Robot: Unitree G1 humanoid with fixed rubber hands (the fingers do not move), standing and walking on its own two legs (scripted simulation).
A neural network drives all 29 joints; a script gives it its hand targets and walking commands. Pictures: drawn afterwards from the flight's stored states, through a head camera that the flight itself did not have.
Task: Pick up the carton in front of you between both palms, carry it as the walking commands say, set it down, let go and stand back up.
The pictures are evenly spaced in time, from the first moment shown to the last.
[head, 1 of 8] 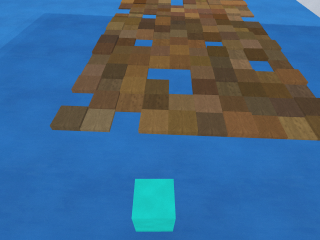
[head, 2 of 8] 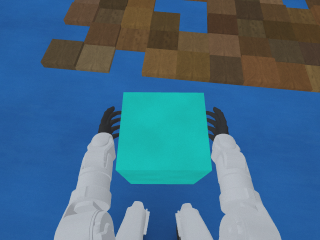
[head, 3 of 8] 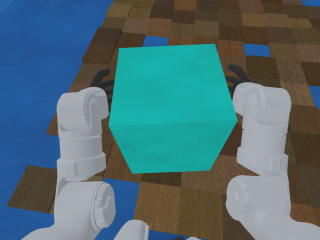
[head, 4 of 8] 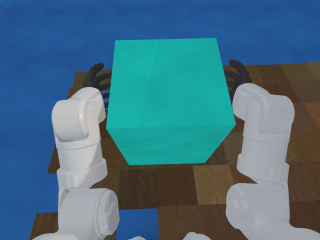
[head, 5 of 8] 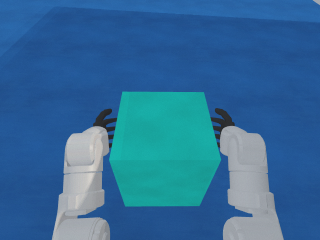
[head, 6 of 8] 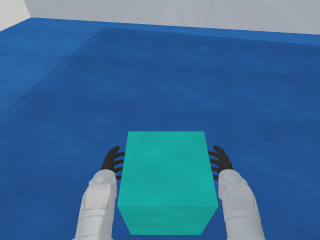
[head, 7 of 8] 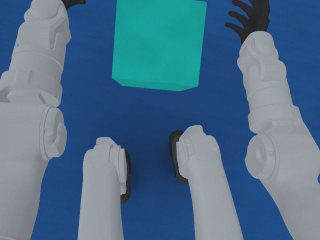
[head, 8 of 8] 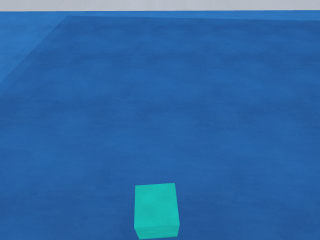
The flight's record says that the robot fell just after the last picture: no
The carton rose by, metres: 0.79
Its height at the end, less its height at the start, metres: +0.00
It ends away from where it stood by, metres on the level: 6.42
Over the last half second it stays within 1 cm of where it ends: yes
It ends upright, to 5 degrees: yes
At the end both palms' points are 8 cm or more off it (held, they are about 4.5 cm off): yes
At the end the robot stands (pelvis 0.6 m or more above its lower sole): yes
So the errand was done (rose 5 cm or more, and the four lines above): yes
